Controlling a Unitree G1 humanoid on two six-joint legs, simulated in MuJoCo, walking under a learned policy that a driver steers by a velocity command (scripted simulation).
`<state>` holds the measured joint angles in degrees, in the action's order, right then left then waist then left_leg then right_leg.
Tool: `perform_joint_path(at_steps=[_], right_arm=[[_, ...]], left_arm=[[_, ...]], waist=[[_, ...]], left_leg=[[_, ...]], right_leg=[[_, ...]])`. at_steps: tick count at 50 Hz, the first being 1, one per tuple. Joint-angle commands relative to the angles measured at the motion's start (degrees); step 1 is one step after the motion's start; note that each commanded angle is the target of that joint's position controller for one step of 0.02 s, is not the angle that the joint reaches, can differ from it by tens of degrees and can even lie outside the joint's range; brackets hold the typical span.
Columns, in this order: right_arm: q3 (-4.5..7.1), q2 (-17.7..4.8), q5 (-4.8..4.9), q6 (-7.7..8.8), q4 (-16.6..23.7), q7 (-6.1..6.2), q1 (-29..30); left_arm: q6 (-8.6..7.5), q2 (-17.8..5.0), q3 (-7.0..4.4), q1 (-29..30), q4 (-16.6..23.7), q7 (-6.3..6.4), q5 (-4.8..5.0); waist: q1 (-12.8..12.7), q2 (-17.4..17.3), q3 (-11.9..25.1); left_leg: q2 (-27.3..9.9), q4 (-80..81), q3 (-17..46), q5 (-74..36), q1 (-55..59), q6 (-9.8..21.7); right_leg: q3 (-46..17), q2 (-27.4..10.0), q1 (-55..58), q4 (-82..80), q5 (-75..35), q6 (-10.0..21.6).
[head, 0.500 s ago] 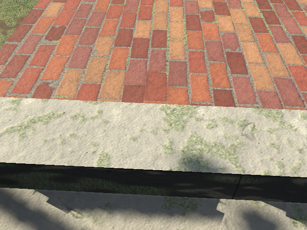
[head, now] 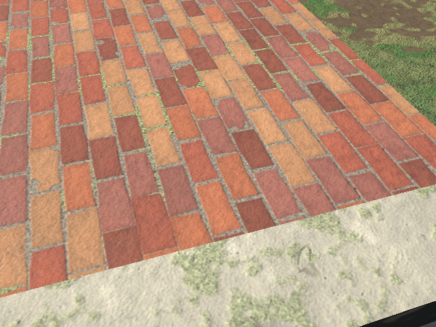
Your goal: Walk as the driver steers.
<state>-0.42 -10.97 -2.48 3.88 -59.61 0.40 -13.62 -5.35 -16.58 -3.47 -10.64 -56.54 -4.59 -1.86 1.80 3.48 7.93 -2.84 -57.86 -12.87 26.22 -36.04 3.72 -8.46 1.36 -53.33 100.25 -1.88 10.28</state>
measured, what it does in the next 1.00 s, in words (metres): climbs: right foot, then left foot 0.17 m higher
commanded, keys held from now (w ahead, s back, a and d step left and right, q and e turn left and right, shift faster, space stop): w+e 0.40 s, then w+q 0.60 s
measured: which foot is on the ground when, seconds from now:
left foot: down 0.00-0.56, up 0.58-0.84, down 0.86-1.00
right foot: up 0.00-0.54, down 0.56-0.88, up 0.90-1.00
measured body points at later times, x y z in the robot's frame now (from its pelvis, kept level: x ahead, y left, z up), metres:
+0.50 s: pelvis +0.27 -0.04 +0.05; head +0.26 -0.02 +0.50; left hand +0.54 +0.05 -0.04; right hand +0.09 -0.14 -0.10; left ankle +0.05 +0.10 -0.66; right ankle +0.32 -0.20 -0.52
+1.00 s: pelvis +0.59 -0.11 +0.16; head +0.58 -0.09 +0.61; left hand +0.79 +0.11 +0.04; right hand +0.62 -0.35 +0.03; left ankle +0.66 -0.03 -0.50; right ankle +0.42 -0.25 -0.36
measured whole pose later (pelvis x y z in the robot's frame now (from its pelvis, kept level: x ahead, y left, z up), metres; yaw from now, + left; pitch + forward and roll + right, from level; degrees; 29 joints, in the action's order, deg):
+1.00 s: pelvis +0.59 -0.11 +0.16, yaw -8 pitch +6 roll +0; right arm -1.0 -11.3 -0.9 3.8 -51.1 -4.0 -17.4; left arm -2.8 -16.0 -2.8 -9.2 -48.4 -5.3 -6.6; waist 4.9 2.2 9.8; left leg 8.2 -64.7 3.0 27.5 -42.5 4.7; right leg -7.2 1.2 -32.3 95.3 6.6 5.0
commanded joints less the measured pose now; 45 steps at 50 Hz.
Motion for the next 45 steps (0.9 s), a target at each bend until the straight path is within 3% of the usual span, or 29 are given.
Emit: perform_joint_path(at_steps=[1,2,4,5,8,10,13,20,22,23,24,25,27,28,29,30,31,32,33,35,36,37,38,39,40,42,43,44,45], right_arm=[[-1.87,5.87,-2.20,2.37,1.84,0.74,8.09],[-1.08,2.66,-2.30,2.97,3.48,0.38,8.37],[-1.12,1.14,-2.80,2.81,1.48,0.06,4.23],[-1.85,1.27,-3.59,3.57,0.90,0.06,1.80],[-2.04,0.03,-4.98,3.73,-1.30,-1.27,-5.76],[-2.27,0.12,-4.94,3.44,-2.95,-1.57,-11.32],[-2.60,1.95,-6.26,2.37,-6.39,-2.13,-19.69],[-2.99,3.32,-7.09,2.68,-8.87,-2.38,-20.33],[-2.65,2.18,-6.03,3.05,-8.98,-3.13,-16.93],[-2.35,0.57,-4.49,3.30,-6.98,-4.34,-12.49],[-1.67,-2.43,-3.37,4.07,-8.14,-4.37,-20.53],[-1.31,-6.52,-4.53,4.49,-8.84,-4.90,-20.01],[1.21,-13.32,-1.70,3.14,-6.84,-6.31,-13.47],[4.04,-11.78,7.70,3.03,-2.57,-0.76,-7.97],[-1.05,0.47,-6.44,0.29,-12.78,-10.11,-32.71],[-0.46,1.83,-3.71,1.18,-5.47,-12.80,-25.89],[-0.34,3.16,-0.12,1.83,0.94,-12.15,-8.10],[-0.43,4.01,1.57,2.17,5.64,-10.09,1.07],[-0.62,3.95,1.11,2.27,8.80,-8.29,3.39],[-4.26,10.33,1.32,-0.43,17.12,-6.34,6.19],[-5.01,11.39,0.71,-2.23,21.59,-5.87,8.55],[-4.39,10.69,1.09,-3.95,23.75,-5.13,3.68],[-1.52,3.59,2.20,-4.72,24.38,-4.96,-1.60],[-0.15,-2.00,1.80,-5.04,24.44,-5.08,-1.87],[-0.33,-2.82,1.24,-5.34,24.32,-5.73,-2.98],[-1.83,-3.79,2.03,-6.03,24.03,-6.78,-0.41],[-0.50,-6.28,2.66,-6.16,21.24,-6.34,-6.05],[2.62,-15.06,2.66,-6.80,17.30,-4.34,-14.52],[3.46,-18.91,2.92,-6.55,12.84,-2.23,-23.20]], left_arm=[[-0.53,3.66,2.11,0.45,2.55,-0.99,0.93],[-0.88,2.76,1.84,3.12,3.92,-1.70,0.62],[-0.91,0.65,1.77,10.40,6.67,-1.90,0.88],[-0.91,0.67,1.51,8.62,5.69,-2.08,0.16],[-0.53,1.13,1.21,6.81,3.35,-1.98,-0.20],[-0.02,1.78,1.03,9.72,3.43,-2.01,-0.04],[0.75,4.89,2.26,15.54,5.63,-1.39,1.11],[2.46,6.37,3.32,22.94,10.74,0.14,1.72],[3.85,6.87,3.79,24.82,13.92,0.53,1.33],[5.32,5.43,3.64,26.11,14.79,0.42,0.65],[6.19,5.27,3.63,27.25,15.48,0.22,0.78],[6.72,7.21,3.75,21.18,13.58,0.11,1.62],[6.99,0.11,0.16,-1.07,6.40,1.89,1.30],[3.72,-2.66,-1.27,-7.38,2.58,3.83,-0.07],[5.86,-4.51,-1.88,-24.26,-4.40,5.73,-5.24],[5.16,-9.87,-3.76,-33.92,-6.24,5.39,-5.12],[4.25,-7.89,-4.48,-36.72,-10.70,4.96,-4.63],[3.63,-2.48,-3.32,-36.37,-13.13,3.76,-3.05],[3.15,2.23,-1.47,-32.78,-13.64,3.12,-3.11],[2.48,6.55,1.37,-20.28,-13.87,0.79,-3.67],[1.41,6.80,2.39,-8.28,-11.61,-0.43,-5.84],[0.52,4.40,2.23,12.48,-5.26,-1.30,-5.70],[-0.82,-0.97,1.25,24.41,-0.09,-1.34,-3.71],[-2.45,-7.06,-0.16,20.61,1.37,-0.93,-2.41],[-3.41,-12.24,-1.66,15.60,1.93,0.03,-1.59],[-2.77,-16.98,-3.14,3.64,0.82,0.68,-2.28],[-1.28,-15.84,-3.16,-1.05,0.62,-0.66,-2.69],[1.00,-8.07,-2.62,-12.18,2.82,-1.88,-6.36],[2.55,0.17,-0.19,-21.57,4.86,-5.07,-11.82]], waist=[[-6.50,-1.36,-1.56],[-5.28,-3.34,-1.85],[-2.60,-4.09,-2.60],[-2.98,-6.34,-4.59],[-1.34,-2.81,-3.68],[0.66,-6.29,-2.76],[3.94,-5.52,-7.83],[2.08,-6.03,-10.58],[-2.51,-6.75,-10.36],[-4.40,-3.95,-8.39],[-2.53,-5.53,-3.58],[-5.09,-12.98,-4.93],[-11.80,-10.96,-7.37],[-12.13,-13.46,-9.40],[-6.90,4.84,6.46],[-9.49,2.45,16.75],[-13.60,5.71,5.64],[-14.97,10.27,1.96],[-12.08,7.65,0.91],[-2.36,2.45,-8.95],[3.97,-3.40,-14.23],[13.39,-3.76,-19.24],[21.14,-2.35,-18.49],[21.01,-2.21,-12.07],[21.07,1.04,-9.51],[15.29,5.30,-9.20],[14.45,8.39,-4.42],[7.68,-1.45,9.67],[3.49,-18.26,21.37]], left_leg=[[-11.02,36.32,20.35,-3.25,6.52,2.85],[-9.76,40.01,13.80,-6.48,6.72,2.63],[-11.40,44.31,11.07,-10.10,15.74,4.02],[-12.76,46.07,11.16,-15.84,20.24,4.54],[-12.17,44.45,4.52,-28.29,33.40,5.74],[-10.75,44.59,0.66,-27.86,37.23,5.85],[-15.42,45.47,3.80,-32.10,47.38,8.10],[-15.31,47.26,-2.56,-45.91,54.08,7.13],[-12.97,48.41,-6.06,-59.59,45.18,7.09],[-9.89,48.26,-10.28,-69.56,33.14,8.08],[-8.15,43.52,-8.09,-93.81,27.99,10.50],[-11.41,39.61,-5.12,-103.26,27.15,8.16],[-8.78,20.32,-1.92,-91.38,26.58,5.41],[-6.02,5.63,1.39,-68.47,26.03,2.06],[-4.79,-28.63,4.12,-3.06,-0.31,-0.80],[-0.49,-53.24,14.54,4.52,-8.54,0.70],[2.01,-69.90,14.29,6.56,-22.71,2.69],[2.63,-84.10,13.20,13.86,-35.10,6.06],[1.72,-91.32,13.34,17.26,-44.29,9.42],[-1.18,-96.51,17.50,17.94,-46.76,15.49],[-4.47,-78.71,17.90,13.11,-38.07,17.53],[-5.52,-55.63,17.78,11.64,-19.48,18.06],[-4.02,-41.57,16.22,-1.50,1.88,14.89],[-0.84,-40.22,12.26,-16.88,15.48,8.22],[3.29,-36.34,6.98,-14.19,14.15,4.44],[8.51,-13.49,0.65,-10.42,2.01,2.42],[12.64,-3.69,0.41,-13.59,0.76,3.38],[13.90,-2.75,16.18,-34.12,13.02,9.36],[2.57,17.95,51.95,-42.31,34.05,26.08]], right_leg=[[-3.14,-3.62,-6.41,-3.61,-3.61,2.50],[0.53,-2.96,-2.42,-6.91,-2.35,2.11],[-0.45,-3.35,-8.83,-10.93,-0.61,0.66],[-2.50,-3.36,-11.14,-9.86,-3.59,0.54],[-4.33,-1.60,-17.95,-10.85,-6.58,1.30],[0.81,-2.23,-18.22,-10.11,-3.90,0.78],[-0.83,-3.00,-32.13,-4.58,1.43,1.69],[6.10,-5.47,-37.47,-0.20,11.84,5.12],[13.07,-6.42,-23.36,-9.80,14.07,7.20],[17.84,-4.57,-5.07,-23.68,16.30,6.57],[23.23,0.27,12.12,-26.60,14.74,2.28],[16.62,-1.94,25.15,-36.95,3.20,-1.54],[15.89,2.37,49.83,-79.43,-14.10,-5.87],[20.52,3.97,53.42,-84.68,-3.22,-6.78],[1.88,-13.07,92.20,-66.53,-51.70,7.86],[-8.51,-24.28,93.57,-65.61,-70.16,15.30],[-4.12,-25.84,84.85,-71.52,-60.55,10.76],[-0.84,-26.24,81.90,-73.61,-49.48,8.66],[1.78,-25.95,79.75,-74.24,-38.75,7.08],[3.56,-27.35,55.98,-82.98,-14.55,5.30],[9.90,-24.87,38.38,-91.23,0.93,2.36],[18.85,-19.97,15.42,-102.32,9.18,0.78],[26.05,-11.68,-1.27,-104.22,13.18,-1.59],[26.57,-11.80,-6.30,-102.74,-2.02,0.18],[25.60,-15.34,2.77,-98.75,-26.76,2.69],[24.91,-18.35,32.59,-88.74,-70.01,4.23],[23.46,-19.18,47.02,-78.46,-81.44,5.21],[20.82,-14.45,46.91,-53.29,-71.08,1.37],[14.81,-7.35,29.61,-27.93,-17.70,-4.26]])
Keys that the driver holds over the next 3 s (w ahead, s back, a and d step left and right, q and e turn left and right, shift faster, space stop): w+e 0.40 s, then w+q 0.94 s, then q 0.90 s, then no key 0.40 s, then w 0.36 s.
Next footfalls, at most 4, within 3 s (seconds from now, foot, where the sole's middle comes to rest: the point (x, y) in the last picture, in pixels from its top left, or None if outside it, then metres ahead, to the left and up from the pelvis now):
0.56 right None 0.34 -0.22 -0.71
0.86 left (233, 254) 0.69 -0.04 -0.53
1.32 right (304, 196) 0.91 -0.29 -0.53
1.76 left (214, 164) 1.06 0.00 -0.53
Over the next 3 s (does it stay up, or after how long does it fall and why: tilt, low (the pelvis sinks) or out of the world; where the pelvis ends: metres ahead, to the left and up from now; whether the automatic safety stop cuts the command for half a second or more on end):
stays up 1.04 -0.13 0.23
